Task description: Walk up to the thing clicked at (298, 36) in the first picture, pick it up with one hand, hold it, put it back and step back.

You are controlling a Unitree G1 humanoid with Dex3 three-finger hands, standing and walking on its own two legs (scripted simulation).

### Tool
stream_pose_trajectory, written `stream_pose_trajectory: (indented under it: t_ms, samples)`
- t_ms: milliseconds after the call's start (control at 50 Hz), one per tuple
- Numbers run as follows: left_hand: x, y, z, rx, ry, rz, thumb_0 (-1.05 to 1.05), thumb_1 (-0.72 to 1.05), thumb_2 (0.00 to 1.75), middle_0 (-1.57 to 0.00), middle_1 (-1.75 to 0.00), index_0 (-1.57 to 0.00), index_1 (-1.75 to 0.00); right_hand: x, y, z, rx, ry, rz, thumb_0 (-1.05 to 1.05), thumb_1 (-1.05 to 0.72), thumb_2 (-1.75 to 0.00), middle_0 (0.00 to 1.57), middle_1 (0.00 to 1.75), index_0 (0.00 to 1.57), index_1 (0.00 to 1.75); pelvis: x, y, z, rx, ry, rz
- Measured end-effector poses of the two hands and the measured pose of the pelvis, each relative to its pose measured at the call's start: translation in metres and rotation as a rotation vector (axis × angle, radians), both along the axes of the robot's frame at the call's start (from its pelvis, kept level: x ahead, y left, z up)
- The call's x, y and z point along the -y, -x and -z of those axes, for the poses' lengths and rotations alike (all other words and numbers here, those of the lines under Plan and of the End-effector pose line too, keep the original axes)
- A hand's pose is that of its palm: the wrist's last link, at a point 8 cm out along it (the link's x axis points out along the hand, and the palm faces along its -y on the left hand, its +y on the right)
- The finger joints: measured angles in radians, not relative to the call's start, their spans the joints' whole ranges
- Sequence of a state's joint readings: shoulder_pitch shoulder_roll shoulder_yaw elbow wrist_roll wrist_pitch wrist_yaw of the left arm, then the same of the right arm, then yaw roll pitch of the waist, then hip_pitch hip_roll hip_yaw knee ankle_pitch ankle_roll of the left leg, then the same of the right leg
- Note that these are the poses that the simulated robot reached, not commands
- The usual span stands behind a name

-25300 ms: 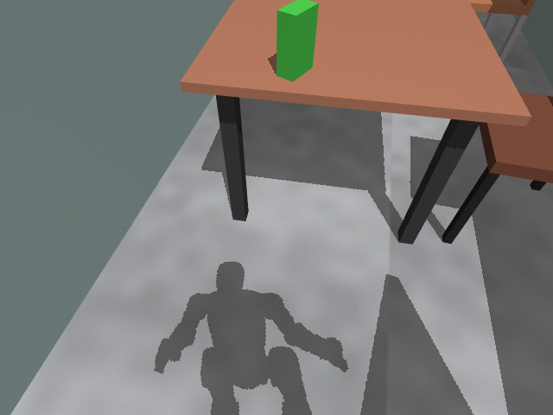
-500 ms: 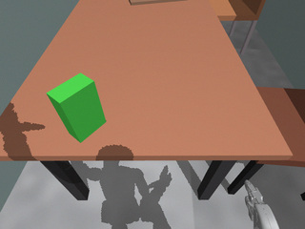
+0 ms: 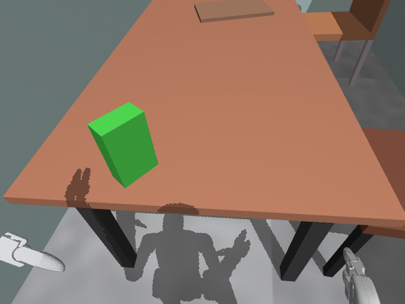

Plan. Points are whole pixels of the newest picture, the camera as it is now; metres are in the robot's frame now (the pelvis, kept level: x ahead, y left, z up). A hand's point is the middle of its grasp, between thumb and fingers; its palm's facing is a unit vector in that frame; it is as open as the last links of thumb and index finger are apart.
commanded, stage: sink last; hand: left
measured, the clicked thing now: (127, 146) +0.46 +0.22 +0.05
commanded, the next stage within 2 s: home in 0.28 s
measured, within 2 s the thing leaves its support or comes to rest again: neither
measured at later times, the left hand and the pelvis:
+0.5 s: hand (5, 229) +0.18 +0.28 +0.18, palm faces +0.48 -0.77 -0.41, open 17.4 cm; pelvis -0.02 +0.00 +0.00, yaw +0 degrees
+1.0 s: hand (113, 295) +0.16 +0.20 -0.05, palm faces +0.13 -0.96 -0.23, open 17.3 cm; pelvis -0.01 +0.00 +0.00, yaw +0 degrees
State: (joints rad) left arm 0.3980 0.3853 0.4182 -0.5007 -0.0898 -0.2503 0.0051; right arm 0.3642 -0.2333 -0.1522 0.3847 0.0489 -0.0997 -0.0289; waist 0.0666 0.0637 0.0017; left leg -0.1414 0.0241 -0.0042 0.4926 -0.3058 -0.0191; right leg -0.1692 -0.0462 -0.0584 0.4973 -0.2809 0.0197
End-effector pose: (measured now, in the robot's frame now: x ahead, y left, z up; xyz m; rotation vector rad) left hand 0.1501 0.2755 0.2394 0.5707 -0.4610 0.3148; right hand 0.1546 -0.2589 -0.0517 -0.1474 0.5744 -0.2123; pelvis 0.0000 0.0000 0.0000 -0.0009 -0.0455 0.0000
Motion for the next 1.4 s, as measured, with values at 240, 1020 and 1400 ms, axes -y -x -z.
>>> stream_pose_trajectory:
  t_ms: [240,1020,1400]
  samples:
    - [-0.017,0.014,0.015,-0.038,-0.002,-0.076,-0.01,-0.57,0.04,-0.07,-0.05,-0.07,-0.05,0.008,0.022,0.000,-0.016,0.000,0.010,-0.01,0.51,-0.06,0.06,0.06,0.06,0.05,0.010,0.014,-0.001,0.023,-0.006,-0.007]
    - [0.036,0.019,0.271,-0.928,0.501,-0.050,-0.02,-0.51,0.08,-0.06,-0.06,-0.07,-0.05,-0.036,0.007,0.027,-0.163,-0.005,-0.056,0.01,-0.86,-0.88,0.20,0.30,0.20,0.29,-0.002,0.009,-0.003,-0.028,0.001,0.003]
    - [0.046,-0.019,0.313,-1.110,0.498,-0.099,-0.02,-0.56,0.04,-0.05,-0.05,-0.06,-0.04,-0.022,0.038,0.051,-0.353,0.004,-0.011,0.01,-0.90,-0.90,0.20,0.30,0.21,0.30,-0.005,-0.007,-0.001,-0.058,0.005,0.026]
